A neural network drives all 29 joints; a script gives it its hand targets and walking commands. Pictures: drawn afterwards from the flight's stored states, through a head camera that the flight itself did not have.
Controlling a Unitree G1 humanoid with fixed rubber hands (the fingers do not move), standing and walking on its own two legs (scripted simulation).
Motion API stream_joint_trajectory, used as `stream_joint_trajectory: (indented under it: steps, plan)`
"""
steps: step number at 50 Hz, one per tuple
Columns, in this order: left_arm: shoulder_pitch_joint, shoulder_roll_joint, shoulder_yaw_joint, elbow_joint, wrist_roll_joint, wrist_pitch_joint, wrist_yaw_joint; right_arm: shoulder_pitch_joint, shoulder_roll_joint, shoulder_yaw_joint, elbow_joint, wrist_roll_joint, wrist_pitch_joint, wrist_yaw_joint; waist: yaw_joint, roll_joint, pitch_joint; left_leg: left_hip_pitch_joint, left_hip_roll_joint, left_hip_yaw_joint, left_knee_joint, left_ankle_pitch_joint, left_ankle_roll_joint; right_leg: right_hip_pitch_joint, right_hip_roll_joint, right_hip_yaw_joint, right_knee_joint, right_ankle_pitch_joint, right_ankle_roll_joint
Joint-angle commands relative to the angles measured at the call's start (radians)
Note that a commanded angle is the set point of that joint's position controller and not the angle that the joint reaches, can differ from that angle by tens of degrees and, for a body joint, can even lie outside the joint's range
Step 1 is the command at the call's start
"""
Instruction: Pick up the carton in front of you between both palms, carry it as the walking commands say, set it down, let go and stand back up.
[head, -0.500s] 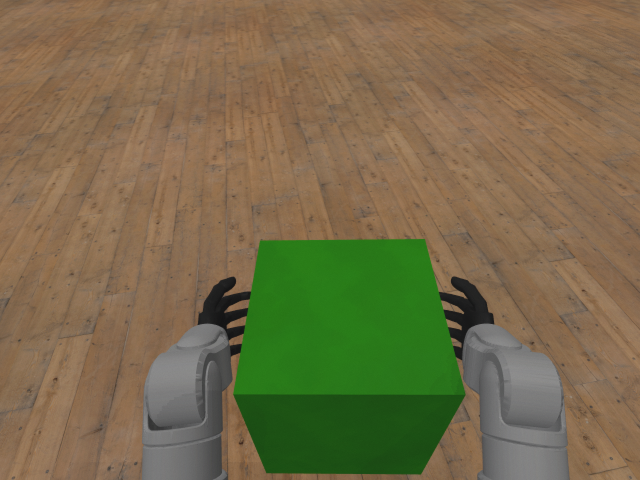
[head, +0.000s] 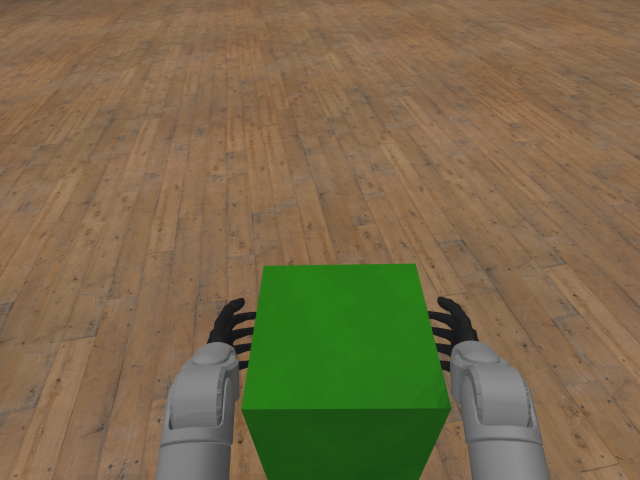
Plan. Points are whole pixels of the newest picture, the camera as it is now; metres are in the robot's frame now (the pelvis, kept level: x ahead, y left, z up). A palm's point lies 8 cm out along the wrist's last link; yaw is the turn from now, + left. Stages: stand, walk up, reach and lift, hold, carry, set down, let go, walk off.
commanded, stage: carry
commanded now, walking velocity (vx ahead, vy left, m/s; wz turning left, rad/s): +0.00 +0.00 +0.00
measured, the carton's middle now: (340, 377) +0.28 +0.00 -0.03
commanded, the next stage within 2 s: hold in 0.84 s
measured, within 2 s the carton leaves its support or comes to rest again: neither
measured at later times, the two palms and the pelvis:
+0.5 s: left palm (231, 360) +0.27 +0.14 +0.04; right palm (469, 361) +0.26 -0.16 +0.04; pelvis -0.02 -0.01 +0.00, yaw +0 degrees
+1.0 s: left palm (238, 366) +0.26 +0.13 +0.04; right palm (483, 374) +0.25 -0.17 +0.04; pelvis -0.03 -0.01 +0.01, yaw -3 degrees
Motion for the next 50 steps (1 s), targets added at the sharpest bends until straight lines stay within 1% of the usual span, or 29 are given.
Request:
stream_joint_trajectory:
  steps: [1, 6, 9, 11, 14, 16, 18, 22, 27, 42, 43, 44, 45, 46, 47, 48, 49, 50]
  plan:
    - [-0.466, -0.828, -0.515, 0.0, -0.241, -0.102, -0.208, -0.474, 0.827, 0.52, -0.014, 0.253, -0.102, 0.223, 0.002, 0.006, -0.145, 0.065, 0.098, -0.102, -0.083, 0.173, 0.007, 0.014, -0.099, 0.099, -0.095, 0.166, -0.004]
    - [-0.532, -0.859, -0.432, 0.132, -0.181, -0.218, -0.221, -0.534, 0.856, 0.436, 0.116, 0.189, -0.217, 0.233, 0.002, 0.006, -0.161, 0.065, 0.097, -0.103, -0.087, 0.145, 0.006, 0.005, -0.097, 0.103, -0.101, 0.136, -0.009]
    - [-0.564, -0.894, -0.418, 0.181, -0.168, -0.27, -0.23, -0.566, 0.89, 0.421, 0.16, 0.174, -0.269, 0.241, 0.002, 0.005, -0.179, 0.071, 0.097, -0.102, -0.083, 0.148, 0.006, 0.006, -0.097, 0.105, -0.098, 0.137, -0.011]
    - [-0.57, -0.914, -0.424, 0.191, -0.169, -0.287, -0.234, -0.574, 0.91, 0.428, 0.169, 0.174, -0.286, 0.245, 0.002, 0.004, -0.194, 0.076, 0.098, -0.102, -0.078, 0.157, 0.005, 0.01, -0.097, 0.106, -0.094, 0.147, -0.013]
    - [-0.556, -0.932, -0.453, 0.17, -0.185, -0.284, -0.235, -0.561, 0.93, 0.458, 0.151, 0.19, -0.282, 0.247, 0.002, 0.003, -0.211, 0.082, 0.098, -0.101, -0.07, 0.177, 0.003, 0.018, -0.099, 0.106, -0.087, 0.172, -0.014]
    - [-0.536, -0.937, -0.486, 0.135, -0.206, -0.265, -0.234, -0.543, 0.937, 0.493, 0.116, 0.212, -0.263, 0.246, 0.003, 0.003, -0.217, 0.083, 0.099, -0.099, -0.066, 0.191, 0.002, 0.022, -0.1, 0.106, -0.082, 0.189, -0.014]
    - [-0.516, -0.926, -0.496, 0.114, -0.215, -0.241, -0.231, -0.522, 0.925, 0.505, 0.095, 0.221, -0.239, 0.243, 0.002, 0.003, -0.219, 0.082, 0.1, -0.099, -0.062, 0.204, 0.001, 0.024, -0.1, 0.106, -0.077, 0.205, -0.014]
    - [-0.497, -0.898, -0.481, 0.11, -0.205, -0.22, -0.227, -0.504, 0.897, 0.494, 0.089, 0.215, -0.219, 0.24, 0.002, 0.003, -0.204, 0.073, 0.101, -0.098, -0.061, 0.205, -0.001, 0.018, -0.1, 0.106, -0.078, 0.211, -0.014]
    - [-0.52, -0.904, -0.492, 0.098, -0.214, -0.223, -0.227, -0.528, 0.904, 0.504, 0.075, 0.225, -0.221, 0.24, 0.002, 0.003, -0.189, 0.066, 0.1, -0.098, -0.067, 0.184, -0.003, 0.009, -0.1, 0.108, -0.085, 0.197, -0.017]
    - [-0.514, -0.902, -0.487, 0.107, -0.213, -0.221, -0.229, -0.518, 0.902, 0.5, 0.084, 0.221, -0.219, 0.24, 0.002, 0.001, -0.196, 0.068, 0.1, -0.094, -0.061, 0.185, -0.008, 0.01, -0.099, 0.109, -0.085, 0.218, -0.021]
    - [-0.431, -0.919, -0.472, 0.092, -0.207, -0.212, -0.239, -0.435, 0.926, 0.469, 0.096, 0.21, -0.216, 0.251, 0.011, -0.038, -0.069, 0.272, -0.183, -0.219, -0.102, 0.339, 0.018, 0.12, 0.125, 0.283, -0.156, 0.462, -0.026]
    - [-0.438, -0.889, -0.455, 0.057, -0.2, -0.226, -0.236, -0.438, 0.896, 0.469, 0.061, 0.19, -0.23, 0.245, 0.016, -0.035, -0.134, 0.271, -0.169, -0.245, -0.117, 0.307, 0.034, 0.193, 0.106, 0.3, -0.138, 0.483, -0.026]
    - [-0.468, -0.898, -0.468, 0.054, -0.19, -0.226, -0.239, -0.455, 0.905, 0.46, 0.061, 0.183, -0.233, 0.245, 0.0, -0.026, -0.123, 0.254, -0.167, -0.246, -0.129, 0.333, 0.033, 0.212, 0.119, 0.298, -0.139, 0.486, -0.017]
    - [-0.478, -0.904, -0.467, 0.067, -0.191, -0.23, -0.238, -0.477, 0.911, 0.462, 0.067, 0.189, -0.236, 0.244, 0.0, -0.029, -0.124, 0.279, -0.169, -0.244, -0.13, 0.353, 0.031, 0.207, 0.123, 0.299, -0.143, 0.491, -0.013]
    - [-0.475, -0.895, -0.465, 0.062, -0.191, -0.233, -0.239, -0.461, 0.901, 0.455, 0.079, 0.188, -0.239, 0.24, 0.001, -0.032, -0.112, 0.271, -0.17, -0.245, -0.13, 0.362, 0.024, 0.236, 0.126, 0.301, -0.148, 0.494, -0.011]
    - [-0.5, -0.886, -0.46, 0.061, -0.193, -0.236, -0.247, -0.453, 0.893, 0.438, 0.095, 0.174, -0.242, 0.237, 0.002, -0.04, -0.103, 0.223, -0.171, -0.246, -0.135, 0.328, 0.013, 0.291, 0.131, 0.293, -0.163, 0.457, -0.007]
    - [-0.507, -0.9, -0.467, 0.079, -0.197, -0.238, -0.25, -0.478, 0.899, 0.443, 0.091, 0.173, -0.244, 0.237, -0.004, -0.026, -0.104, 0.238, -0.175, -0.242, -0.14, 0.306, 0.012, 0.274, 0.133, 0.292, -0.162, 0.438, -0.004]
    - [-0.506, -0.905, -0.467, 0.092, -0.197, -0.241, -0.25, -0.491, 0.908, 0.451, 0.096, 0.179, -0.244, 0.239, -0.002, -0.027, -0.101, 0.249, -0.175, -0.241, -0.145, 0.283, 0.014, 0.261, 0.134, 0.29, -0.165, 0.413, -0.001]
